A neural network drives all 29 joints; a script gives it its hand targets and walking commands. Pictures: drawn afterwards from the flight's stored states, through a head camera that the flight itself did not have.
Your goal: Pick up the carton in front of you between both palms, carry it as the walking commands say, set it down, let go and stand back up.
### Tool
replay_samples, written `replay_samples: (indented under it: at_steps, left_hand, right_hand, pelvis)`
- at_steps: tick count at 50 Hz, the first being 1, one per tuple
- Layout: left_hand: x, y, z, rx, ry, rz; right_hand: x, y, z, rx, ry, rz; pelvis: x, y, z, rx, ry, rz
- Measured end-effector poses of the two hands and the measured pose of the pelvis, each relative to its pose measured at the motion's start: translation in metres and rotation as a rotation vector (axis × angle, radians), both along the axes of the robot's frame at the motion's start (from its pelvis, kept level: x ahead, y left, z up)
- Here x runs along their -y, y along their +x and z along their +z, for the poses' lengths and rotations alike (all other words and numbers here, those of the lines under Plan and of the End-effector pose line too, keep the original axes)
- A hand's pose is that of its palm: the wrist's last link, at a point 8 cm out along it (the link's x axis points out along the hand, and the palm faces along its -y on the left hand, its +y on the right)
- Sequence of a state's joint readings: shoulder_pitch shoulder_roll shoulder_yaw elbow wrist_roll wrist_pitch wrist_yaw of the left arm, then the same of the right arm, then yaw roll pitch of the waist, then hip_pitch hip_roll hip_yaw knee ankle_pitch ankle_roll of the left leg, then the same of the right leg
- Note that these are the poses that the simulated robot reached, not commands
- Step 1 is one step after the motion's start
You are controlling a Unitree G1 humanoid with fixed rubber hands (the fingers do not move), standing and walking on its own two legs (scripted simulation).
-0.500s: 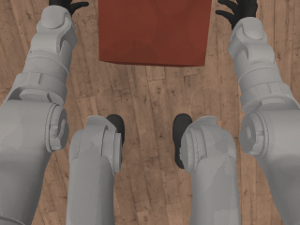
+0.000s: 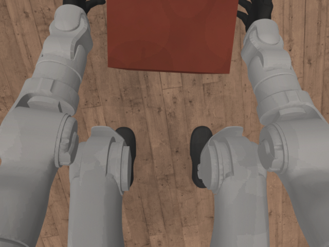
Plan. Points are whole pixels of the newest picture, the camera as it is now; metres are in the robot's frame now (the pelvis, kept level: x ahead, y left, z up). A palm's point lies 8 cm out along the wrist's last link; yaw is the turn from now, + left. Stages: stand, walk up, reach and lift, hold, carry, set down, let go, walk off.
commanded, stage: reach and lift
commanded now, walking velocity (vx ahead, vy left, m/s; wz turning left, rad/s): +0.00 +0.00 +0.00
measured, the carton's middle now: (168, 24) +0.52 +0.00 -0.25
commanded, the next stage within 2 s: none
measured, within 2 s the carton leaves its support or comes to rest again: leaves its support in 0.38 s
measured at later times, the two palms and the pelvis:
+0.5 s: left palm (81, 1) +0.53 +0.15 -0.15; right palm (258, 10) +0.53 -0.15 -0.14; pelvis +0.00 +0.00 -0.01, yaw +0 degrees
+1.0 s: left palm out of the picture +0.49 +0.16 +0.05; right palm out of the picture +0.48 -0.15 +0.05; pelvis +0.00 +0.00 +0.11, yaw +1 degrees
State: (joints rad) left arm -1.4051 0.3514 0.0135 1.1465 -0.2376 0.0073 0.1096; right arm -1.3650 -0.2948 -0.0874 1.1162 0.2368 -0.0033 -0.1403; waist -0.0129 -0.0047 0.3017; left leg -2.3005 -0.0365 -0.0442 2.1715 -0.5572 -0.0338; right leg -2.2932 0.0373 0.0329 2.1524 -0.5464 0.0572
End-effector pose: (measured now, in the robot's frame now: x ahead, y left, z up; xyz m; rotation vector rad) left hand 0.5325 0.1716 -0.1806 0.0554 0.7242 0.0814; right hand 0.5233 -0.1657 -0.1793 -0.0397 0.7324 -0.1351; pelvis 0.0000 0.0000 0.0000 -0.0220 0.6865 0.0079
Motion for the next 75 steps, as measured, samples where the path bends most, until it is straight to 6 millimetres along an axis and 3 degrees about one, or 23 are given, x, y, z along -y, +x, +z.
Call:
replay_samples:
  at_steps: [4,17,22,25,29,34,38,51,75]
  left_hand:
    - [0.018,0.002,0.000,0.003,-0.016,-0.025]
    - [0.020,0.006,0.004,-0.044,0.003,0.009]
    - [0.021,0.001,0.013,-0.027,-0.008,0.021]
    - [0.020,-0.003,0.034,0.008,-0.019,0.031]
    - [0.016,-0.011,0.078,0.049,-0.034,0.050]
    - [0.014,-0.024,0.133,0.048,-0.049,0.075]
    - [0.014,-0.034,0.166,0.027,-0.043,0.073]
    - [0.016,-0.048,0.239,0.040,-0.043,0.079]
    - [0.016,-0.090,0.392,0.028,-0.054,0.103]
  right_hand:
    - [-0.015,0.003,0.000,0.004,0.014,0.019]
    - [-0.016,0.008,0.003,-0.032,0.010,-0.007]
    - [-0.016,0.008,0.019,-0.016,0.015,-0.022]
    - [-0.017,0.003,0.039,0.019,0.030,-0.032]
    - [-0.020,-0.006,0.079,0.061,0.048,-0.042]
    - [-0.023,-0.019,0.132,0.060,0.061,-0.049]
    - [-0.023,-0.028,0.165,0.040,0.053,-0.042]
    - [-0.020,-0.040,0.238,0.052,0.051,-0.033]
    - [-0.021,-0.078,0.392,0.039,0.062,-0.031]
  pelvis:
    - [0.000,-0.003,0.002,0.009,0.001,-0.001]
    - [0.001,0.000,-0.007,0.042,0.006,0.000]
    - [0.002,0.004,-0.010,0.032,0.010,-0.001]
    - [0.002,0.005,-0.007,0.022,0.010,-0.001]
    - [0.002,0.004,0.005,0.011,0.010,0.002]
    - [0.002,0.000,0.033,-0.010,0.008,0.010]
    - [0.002,-0.003,0.058,-0.026,0.007,0.014]
    - [0.003,0.001,0.119,-0.043,0.014,0.010]
    - [0.003,0.051,0.253,0.147,0.018,0.013]
